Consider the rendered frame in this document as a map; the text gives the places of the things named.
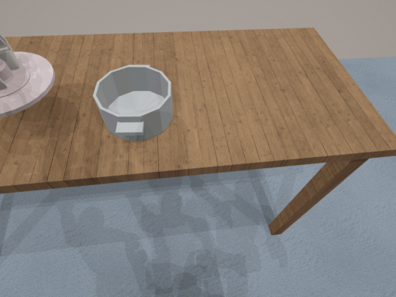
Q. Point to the left robot hand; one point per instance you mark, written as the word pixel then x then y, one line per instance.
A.
pixel 7 55

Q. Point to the lid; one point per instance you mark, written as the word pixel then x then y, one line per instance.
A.
pixel 27 85

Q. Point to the pot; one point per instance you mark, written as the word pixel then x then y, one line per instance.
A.
pixel 135 102

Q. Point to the table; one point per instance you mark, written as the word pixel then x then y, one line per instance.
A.
pixel 242 100

